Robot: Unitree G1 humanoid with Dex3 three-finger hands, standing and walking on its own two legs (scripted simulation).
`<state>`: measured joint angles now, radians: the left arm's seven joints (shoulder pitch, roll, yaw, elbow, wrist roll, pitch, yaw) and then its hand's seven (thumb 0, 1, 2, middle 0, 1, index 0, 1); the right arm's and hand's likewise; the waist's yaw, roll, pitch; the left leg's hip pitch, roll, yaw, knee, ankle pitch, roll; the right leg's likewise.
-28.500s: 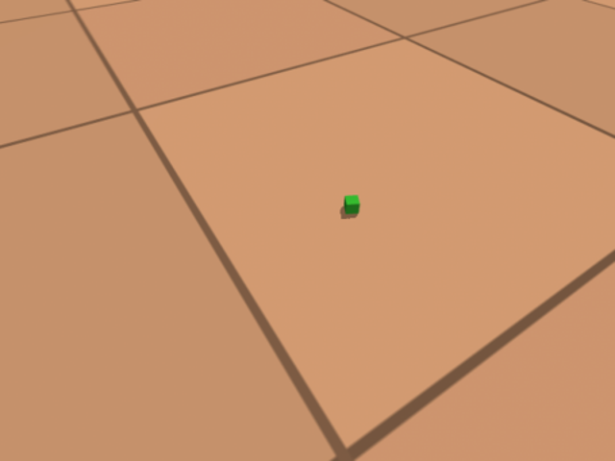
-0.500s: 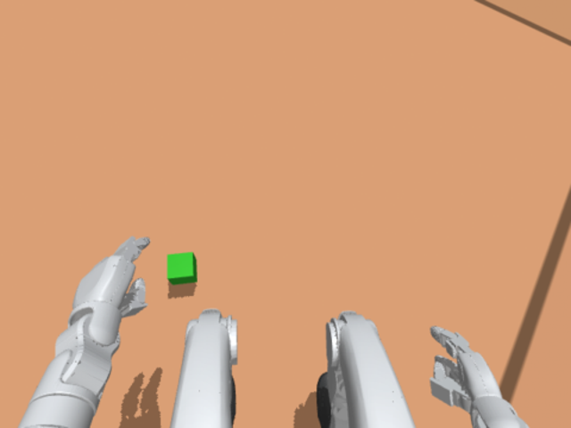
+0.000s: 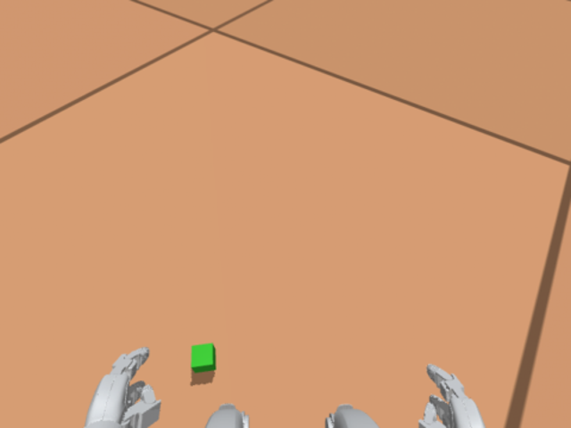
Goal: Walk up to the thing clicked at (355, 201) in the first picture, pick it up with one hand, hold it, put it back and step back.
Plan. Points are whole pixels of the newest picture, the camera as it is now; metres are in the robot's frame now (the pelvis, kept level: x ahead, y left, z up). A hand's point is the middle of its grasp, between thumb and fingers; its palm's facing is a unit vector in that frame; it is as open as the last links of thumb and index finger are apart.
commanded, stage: home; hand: left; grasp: from above
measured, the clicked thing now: (203, 358) +0.43 +0.23 -0.64
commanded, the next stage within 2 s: none
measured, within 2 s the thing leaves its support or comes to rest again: neither
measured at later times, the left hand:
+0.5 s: hand (136, 423) +0.18 +0.18 +0.00, palm faces +0.07 -0.98 -0.18, open 7.4 cm
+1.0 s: hand (140, 413) +0.19 +0.18 +0.00, palm faces +0.06 -0.98 -0.19, open 7.9 cm
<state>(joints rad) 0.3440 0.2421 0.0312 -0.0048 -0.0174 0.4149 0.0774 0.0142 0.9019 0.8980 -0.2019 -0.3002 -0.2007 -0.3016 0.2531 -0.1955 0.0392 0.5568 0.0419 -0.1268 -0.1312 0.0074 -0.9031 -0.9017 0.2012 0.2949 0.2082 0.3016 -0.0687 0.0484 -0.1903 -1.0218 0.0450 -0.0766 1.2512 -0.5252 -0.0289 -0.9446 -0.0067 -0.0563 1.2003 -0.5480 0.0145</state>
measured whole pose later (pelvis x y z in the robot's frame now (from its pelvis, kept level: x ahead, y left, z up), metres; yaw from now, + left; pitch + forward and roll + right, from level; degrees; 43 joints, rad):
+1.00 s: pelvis +0.03 +0.00 +0.05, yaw +1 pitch +10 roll -3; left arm 0.50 0.22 0.03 -0.13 -0.06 0.45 0.02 0.01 0.83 0.85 -0.19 -0.28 -0.19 -0.29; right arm 0.30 -0.22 0.03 0.55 0.01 -0.24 -0.19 0.01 -0.90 -0.90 0.20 0.30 0.21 0.30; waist -0.04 0.04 -0.16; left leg -0.70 0.04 -0.06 1.00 -0.47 -0.02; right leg -0.63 -0.01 -0.05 0.95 -0.49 0.02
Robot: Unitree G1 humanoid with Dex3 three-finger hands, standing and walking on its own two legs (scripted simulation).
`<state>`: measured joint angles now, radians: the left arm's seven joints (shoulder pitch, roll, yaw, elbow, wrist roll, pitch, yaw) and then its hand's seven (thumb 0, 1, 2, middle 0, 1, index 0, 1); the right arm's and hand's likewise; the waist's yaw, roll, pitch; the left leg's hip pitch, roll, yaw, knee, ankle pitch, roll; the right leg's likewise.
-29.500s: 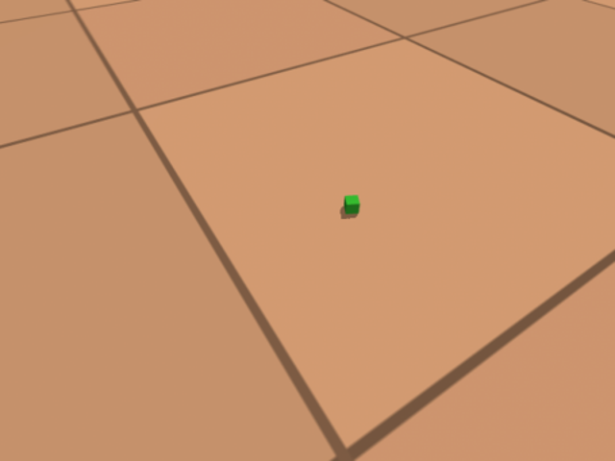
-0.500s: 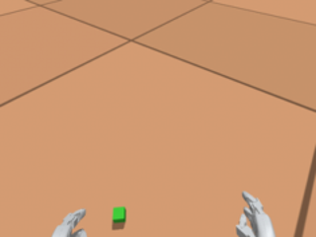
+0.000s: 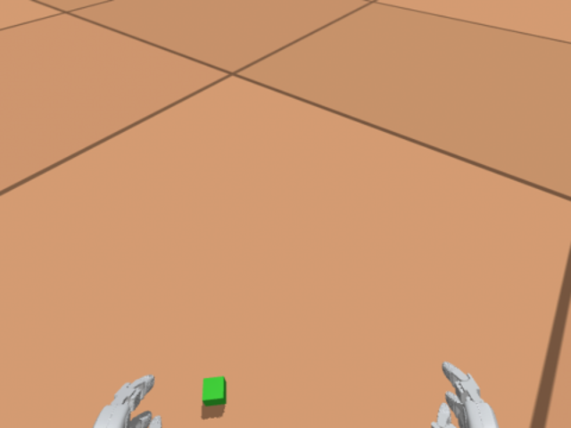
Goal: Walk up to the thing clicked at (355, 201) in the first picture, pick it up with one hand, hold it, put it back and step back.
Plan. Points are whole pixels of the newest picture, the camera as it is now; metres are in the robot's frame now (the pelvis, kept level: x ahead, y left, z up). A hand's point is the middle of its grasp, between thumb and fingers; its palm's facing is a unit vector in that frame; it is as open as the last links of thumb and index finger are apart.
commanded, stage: home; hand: left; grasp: from above
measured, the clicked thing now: (214, 391) +0.41 +0.22 -0.68
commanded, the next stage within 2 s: stand in 1.22 s
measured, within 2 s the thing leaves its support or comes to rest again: neither
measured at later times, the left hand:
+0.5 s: hand out of the picture +0.16 +0.18 -0.04, palm faces +0.04 -0.98 -0.20, open 8.3 cm
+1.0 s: hand out of the picture +0.16 +0.17 -0.04, palm faces +0.04 -0.98 -0.20, open 7.6 cm
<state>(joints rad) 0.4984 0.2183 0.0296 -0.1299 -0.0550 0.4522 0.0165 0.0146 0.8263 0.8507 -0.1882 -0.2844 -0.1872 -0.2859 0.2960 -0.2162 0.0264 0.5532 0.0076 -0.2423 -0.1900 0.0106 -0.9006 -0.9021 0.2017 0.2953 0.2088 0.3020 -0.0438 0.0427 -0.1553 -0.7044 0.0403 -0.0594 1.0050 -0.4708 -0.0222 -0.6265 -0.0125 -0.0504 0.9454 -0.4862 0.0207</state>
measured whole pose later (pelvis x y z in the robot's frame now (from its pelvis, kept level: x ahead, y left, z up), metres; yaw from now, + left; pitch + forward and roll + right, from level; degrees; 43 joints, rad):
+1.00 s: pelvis +0.00 +0.00 +0.00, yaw +0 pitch +10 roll -2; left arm 0.50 0.23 0.03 -0.15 -0.06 0.46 0.02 0.01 0.87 0.88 -0.19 -0.29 -0.19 -0.29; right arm 0.29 -0.22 0.03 0.54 0.01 -0.24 -0.19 0.01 -0.90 -0.90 0.20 0.30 0.21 0.30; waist -0.04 0.05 -0.15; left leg -0.72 0.04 -0.06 1.02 -0.47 -0.03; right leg -0.64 -0.01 -0.05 0.96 -0.49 0.02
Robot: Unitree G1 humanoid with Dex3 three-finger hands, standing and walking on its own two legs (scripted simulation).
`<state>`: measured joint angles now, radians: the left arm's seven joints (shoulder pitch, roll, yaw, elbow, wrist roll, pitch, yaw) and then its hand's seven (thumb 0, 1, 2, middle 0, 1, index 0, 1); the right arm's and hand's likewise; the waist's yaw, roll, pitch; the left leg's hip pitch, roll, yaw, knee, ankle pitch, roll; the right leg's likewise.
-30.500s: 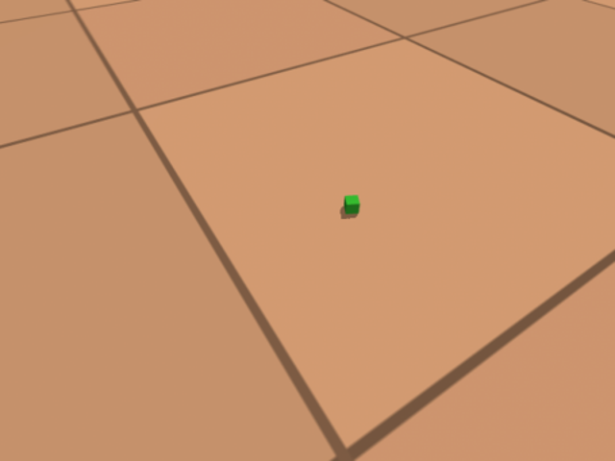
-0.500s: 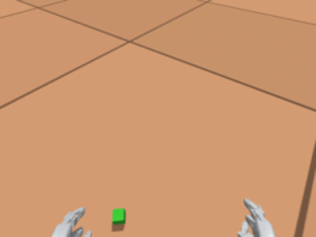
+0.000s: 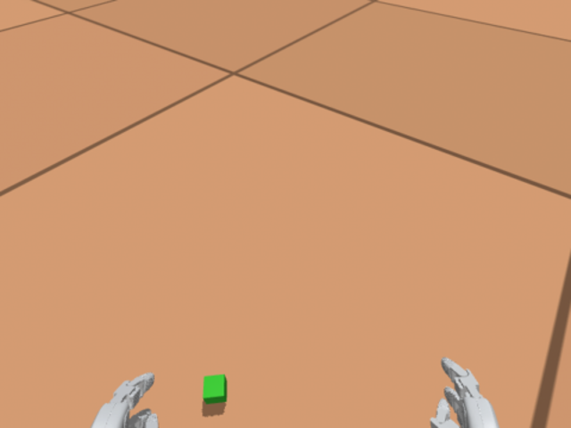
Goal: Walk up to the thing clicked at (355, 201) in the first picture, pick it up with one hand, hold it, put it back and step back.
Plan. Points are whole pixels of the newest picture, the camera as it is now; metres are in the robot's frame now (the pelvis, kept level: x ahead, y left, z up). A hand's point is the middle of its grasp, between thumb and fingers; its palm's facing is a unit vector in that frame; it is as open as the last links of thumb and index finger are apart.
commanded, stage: home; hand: left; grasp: from above
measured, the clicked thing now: (215, 389) +0.41 +0.22 -0.68
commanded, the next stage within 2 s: stand in 0.22 s
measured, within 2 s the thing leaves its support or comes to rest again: neither
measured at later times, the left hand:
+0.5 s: hand out of the picture +0.16 +0.22 -0.09, palm faces +0.00 -0.95 -0.33, open 7.4 cm
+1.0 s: hand out of the picture +0.05 +0.25 -0.11, palm faces +0.03 -0.95 -0.31, open 7.4 cm
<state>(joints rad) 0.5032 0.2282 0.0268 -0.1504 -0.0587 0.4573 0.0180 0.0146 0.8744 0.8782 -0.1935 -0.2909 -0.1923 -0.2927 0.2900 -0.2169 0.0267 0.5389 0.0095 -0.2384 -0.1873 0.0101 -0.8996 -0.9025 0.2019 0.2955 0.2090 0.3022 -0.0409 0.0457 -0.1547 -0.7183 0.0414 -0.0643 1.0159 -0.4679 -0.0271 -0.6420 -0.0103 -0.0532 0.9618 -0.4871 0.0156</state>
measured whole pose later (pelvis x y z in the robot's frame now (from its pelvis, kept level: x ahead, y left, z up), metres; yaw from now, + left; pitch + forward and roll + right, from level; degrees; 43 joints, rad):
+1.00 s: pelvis +0.00 +0.02 +0.06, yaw +0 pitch -4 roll -1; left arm 0.20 0.28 0.03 1.04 0.03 0.01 0.03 0.01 0.91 0.90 -0.20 -0.30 -0.20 -0.30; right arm 0.16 -0.27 -0.03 1.06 -0.03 0.01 -0.02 0.00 -0.90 -0.90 0.20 0.30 0.21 0.30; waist 0.02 0.00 0.07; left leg -0.20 0.00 -0.02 0.50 -0.24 0.01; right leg -0.13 -0.06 -0.03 0.46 -0.26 0.04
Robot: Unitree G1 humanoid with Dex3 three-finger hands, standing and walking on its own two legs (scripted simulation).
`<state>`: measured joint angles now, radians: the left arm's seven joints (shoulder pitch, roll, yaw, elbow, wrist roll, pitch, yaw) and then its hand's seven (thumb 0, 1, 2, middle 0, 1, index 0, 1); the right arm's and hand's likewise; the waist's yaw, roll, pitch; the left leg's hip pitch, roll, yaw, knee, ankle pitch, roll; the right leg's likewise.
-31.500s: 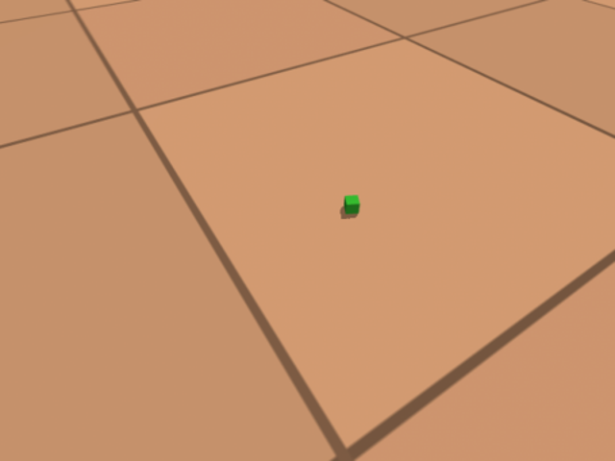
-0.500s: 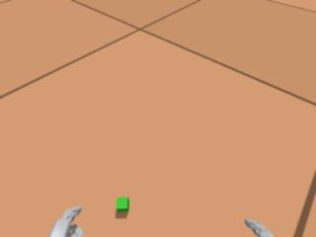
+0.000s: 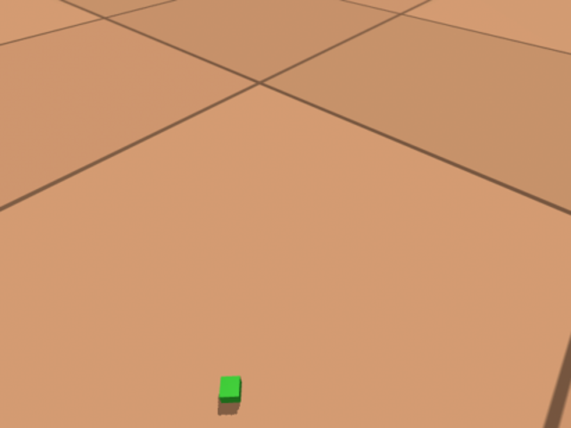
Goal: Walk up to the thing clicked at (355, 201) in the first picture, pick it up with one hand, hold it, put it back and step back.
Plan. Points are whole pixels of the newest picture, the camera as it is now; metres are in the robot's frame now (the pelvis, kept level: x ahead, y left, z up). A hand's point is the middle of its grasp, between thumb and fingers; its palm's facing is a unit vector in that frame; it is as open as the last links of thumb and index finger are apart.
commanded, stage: stand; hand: left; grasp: from above
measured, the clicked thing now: (230, 389) +0.42 +0.20 -0.74
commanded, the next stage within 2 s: step back in 1.84 s
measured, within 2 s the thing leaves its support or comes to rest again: neither
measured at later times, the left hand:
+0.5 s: hand out of the picture +0.05 +0.23 -0.16, palm faces +0.01 -0.94 -0.33, open 7.4 cm
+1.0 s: hand out of the picture +0.08 +0.23 -0.15, palm faces +0.00 -0.94 -0.33, open 7.4 cm
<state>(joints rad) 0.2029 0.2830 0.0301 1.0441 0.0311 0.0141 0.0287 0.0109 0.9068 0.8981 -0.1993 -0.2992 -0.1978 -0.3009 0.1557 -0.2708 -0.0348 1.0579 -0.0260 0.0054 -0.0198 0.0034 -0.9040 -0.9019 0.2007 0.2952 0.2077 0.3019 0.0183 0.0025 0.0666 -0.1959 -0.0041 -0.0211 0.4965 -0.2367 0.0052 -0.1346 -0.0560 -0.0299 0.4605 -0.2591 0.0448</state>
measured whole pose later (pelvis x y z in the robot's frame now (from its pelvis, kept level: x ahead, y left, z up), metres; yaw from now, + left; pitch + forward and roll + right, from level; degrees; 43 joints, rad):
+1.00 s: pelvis +0.01 -0.01 +0.01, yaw +0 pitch -3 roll +0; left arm 0.11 0.32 0.03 1.14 0.02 -0.01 0.01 0.01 0.91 0.90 -0.20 -0.30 -0.20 -0.30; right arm 0.11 -0.32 -0.01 1.14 -0.01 0.00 -0.01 0.00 -0.90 -0.90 0.20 0.30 0.21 0.30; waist 0.00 0.01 0.07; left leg -0.12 0.02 -0.03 0.35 -0.17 -0.02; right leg -0.06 -0.03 -0.04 0.32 -0.20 0.03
